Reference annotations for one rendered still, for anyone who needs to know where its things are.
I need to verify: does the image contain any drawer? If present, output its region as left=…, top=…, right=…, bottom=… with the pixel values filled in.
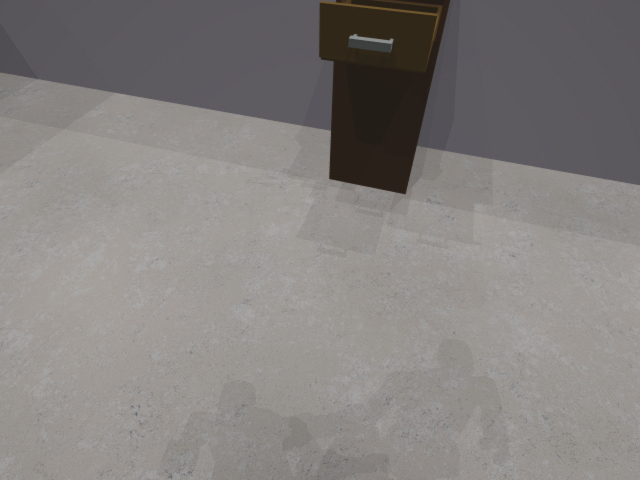
left=319, top=0, right=441, bottom=74

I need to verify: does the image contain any handle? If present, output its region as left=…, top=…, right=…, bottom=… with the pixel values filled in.
left=348, top=34, right=394, bottom=53

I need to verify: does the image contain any cabinet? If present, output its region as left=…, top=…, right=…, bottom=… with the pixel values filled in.
left=329, top=0, right=450, bottom=194

